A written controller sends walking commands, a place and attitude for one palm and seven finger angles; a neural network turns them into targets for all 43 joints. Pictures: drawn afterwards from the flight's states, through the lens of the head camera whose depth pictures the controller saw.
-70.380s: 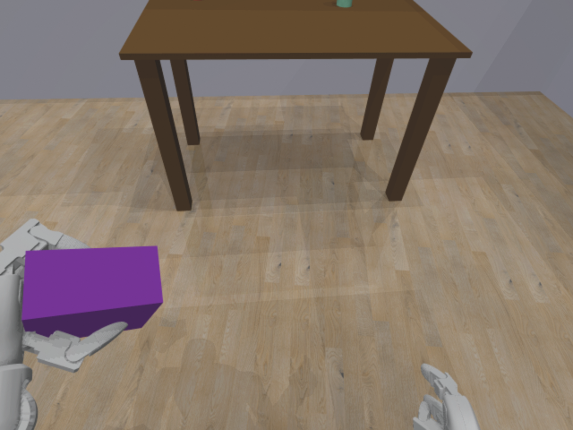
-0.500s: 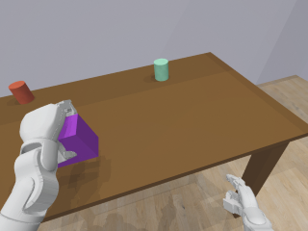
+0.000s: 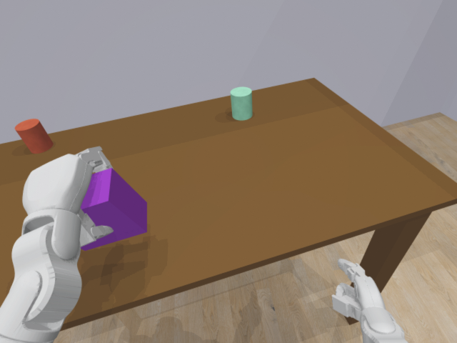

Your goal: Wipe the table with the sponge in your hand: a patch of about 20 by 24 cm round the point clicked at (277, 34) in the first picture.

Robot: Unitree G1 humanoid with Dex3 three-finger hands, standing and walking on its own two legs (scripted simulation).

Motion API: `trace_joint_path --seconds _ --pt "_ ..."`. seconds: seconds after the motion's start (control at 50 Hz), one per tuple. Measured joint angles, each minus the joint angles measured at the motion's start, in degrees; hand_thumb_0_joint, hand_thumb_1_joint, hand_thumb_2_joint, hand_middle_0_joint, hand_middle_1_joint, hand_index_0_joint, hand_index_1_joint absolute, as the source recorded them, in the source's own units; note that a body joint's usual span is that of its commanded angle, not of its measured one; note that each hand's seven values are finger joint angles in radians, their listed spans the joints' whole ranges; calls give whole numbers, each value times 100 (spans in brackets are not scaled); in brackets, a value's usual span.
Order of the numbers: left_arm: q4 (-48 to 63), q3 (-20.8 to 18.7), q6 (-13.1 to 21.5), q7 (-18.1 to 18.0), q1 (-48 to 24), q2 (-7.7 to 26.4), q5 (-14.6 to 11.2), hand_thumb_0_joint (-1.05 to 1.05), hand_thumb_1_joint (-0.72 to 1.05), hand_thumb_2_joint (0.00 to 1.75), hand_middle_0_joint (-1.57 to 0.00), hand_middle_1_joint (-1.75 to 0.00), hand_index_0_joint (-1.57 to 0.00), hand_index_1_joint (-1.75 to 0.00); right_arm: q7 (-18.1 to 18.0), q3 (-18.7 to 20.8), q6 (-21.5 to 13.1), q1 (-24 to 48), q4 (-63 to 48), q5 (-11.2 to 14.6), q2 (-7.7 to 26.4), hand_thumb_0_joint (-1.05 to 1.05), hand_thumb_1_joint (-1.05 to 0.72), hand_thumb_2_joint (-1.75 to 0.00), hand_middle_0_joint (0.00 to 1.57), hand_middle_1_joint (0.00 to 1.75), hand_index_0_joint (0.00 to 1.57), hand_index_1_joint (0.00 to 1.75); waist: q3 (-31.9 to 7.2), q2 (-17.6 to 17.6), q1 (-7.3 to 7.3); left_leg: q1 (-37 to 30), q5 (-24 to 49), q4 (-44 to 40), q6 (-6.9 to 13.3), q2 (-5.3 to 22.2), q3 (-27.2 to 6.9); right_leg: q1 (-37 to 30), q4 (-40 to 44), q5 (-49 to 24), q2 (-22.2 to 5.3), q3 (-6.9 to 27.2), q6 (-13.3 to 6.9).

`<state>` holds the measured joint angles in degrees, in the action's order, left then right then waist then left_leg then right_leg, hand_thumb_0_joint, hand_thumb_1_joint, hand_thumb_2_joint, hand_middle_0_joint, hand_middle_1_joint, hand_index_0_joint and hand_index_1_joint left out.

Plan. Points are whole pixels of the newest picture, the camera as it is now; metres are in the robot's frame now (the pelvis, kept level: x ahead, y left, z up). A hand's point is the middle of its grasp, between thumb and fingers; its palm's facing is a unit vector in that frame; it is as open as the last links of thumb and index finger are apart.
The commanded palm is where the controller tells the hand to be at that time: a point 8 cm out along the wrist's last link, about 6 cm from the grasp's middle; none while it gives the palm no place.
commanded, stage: bring the sponge back beside the body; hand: left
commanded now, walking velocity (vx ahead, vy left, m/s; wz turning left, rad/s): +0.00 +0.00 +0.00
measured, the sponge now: (104, 216) +0.25 +0.26 +0.13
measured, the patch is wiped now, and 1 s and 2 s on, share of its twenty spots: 1.00 1.00 1.00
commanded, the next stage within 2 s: step back with the hand held close in 1.42 s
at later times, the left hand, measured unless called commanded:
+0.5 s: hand (77, 215) +0.22 +0.27 +0.17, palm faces +0.24 -0.17 -0.96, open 10.2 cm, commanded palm +0.17 +0.27 +0.24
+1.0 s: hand (59, 234) +0.19 +0.28 +0.17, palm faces +0.22 -0.15 -0.96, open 10.2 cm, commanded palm +0.14 +0.28 +0.23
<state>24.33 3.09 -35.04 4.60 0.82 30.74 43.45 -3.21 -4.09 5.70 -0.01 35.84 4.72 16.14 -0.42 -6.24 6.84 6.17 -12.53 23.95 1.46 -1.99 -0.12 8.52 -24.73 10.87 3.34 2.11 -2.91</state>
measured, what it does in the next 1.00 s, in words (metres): stands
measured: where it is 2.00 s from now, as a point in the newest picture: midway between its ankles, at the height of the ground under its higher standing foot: outside the picture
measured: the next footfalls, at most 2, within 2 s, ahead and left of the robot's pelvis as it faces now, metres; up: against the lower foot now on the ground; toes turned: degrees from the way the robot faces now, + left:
none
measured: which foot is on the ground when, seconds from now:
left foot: down 0.00-1.00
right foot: down 0.00-1.00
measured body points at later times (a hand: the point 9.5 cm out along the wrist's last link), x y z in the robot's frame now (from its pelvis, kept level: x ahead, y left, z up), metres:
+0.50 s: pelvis +0.00 +0.00 +0.00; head -0.04 -0.05 +0.45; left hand +0.20 +0.27 +0.23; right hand +0.26 -0.20 -0.06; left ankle +0.01 +0.11 -0.74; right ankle +0.03 -0.09 -0.74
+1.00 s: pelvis +0.00 +0.00 +0.00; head -0.04 -0.04 +0.44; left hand +0.18 +0.29 +0.22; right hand +0.26 -0.19 -0.06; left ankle +0.01 +0.11 -0.74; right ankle +0.03 -0.09 -0.74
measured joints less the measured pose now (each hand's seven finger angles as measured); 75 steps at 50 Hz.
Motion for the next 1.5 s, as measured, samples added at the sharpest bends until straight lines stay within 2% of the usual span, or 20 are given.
trace_joint_path --seconds 0.4,0.56,0.8,1.08,1.26,1.5 --pt "105 -126 200 -2 432 73 19 0 -53 104 -70 -133 -75 -131 -25 3 -93 -28 2 -29 -4 1 -90 -90 20 30 17 29 25 -31 27 1 -6 41 -14 12 -28 -20 -6 -6 14 -24 -11" --pt "223 -330 267 -9 762 185 -18 0 -53 104 -70 -133 -75 -131 16 -6 -75 -29 -11 -43 -6 1 -90 -90 20 30 18 29 11 -31 23 11 -45 94 -23 38 -18 -22 -20 6 41 -13 -18" --pt "355 -352 440 -31 1053 181 13 0 -53 104 -70 -133 -75 -131 -38 42 -167 -92 7 -69 5 1 -90 -90 20 30 18 29 46 -21 62 -12 -55 120 -7 17 -52 -68 -21 16 20 -42 -2" --pt "526 -588 564 -67 1527 267 -68 0 -53 104 -70 -133 -75 -131 -15 46 -177 -140 -24 -78 5 1 -90 -90 20 30 17 29 24 -21 66 -17 -75 158 9 14 -57 -98 -10 13 19 -43 16" --pt "473 -537 673 -83 1498 271 -28 0 -53 104 -70 -133 -75 -131 -76 60 -238 -149 14 -93 -2 1 -90 -90 20 30 17 29 67 -3 101 -41 -71 176 21 5 -76 -145 11 -2 11 -59 28" --pt "513 -614 673 -104 1520 266 -62 0 -53 104 -70 -133 -75 -131 -28 42 -236 -138 -18 -86 -24 1 -90 -90 20 30 17 29 32 -6 45 -39 -44 143 41 -12 -53 -136 35 -30 -5 -31 54"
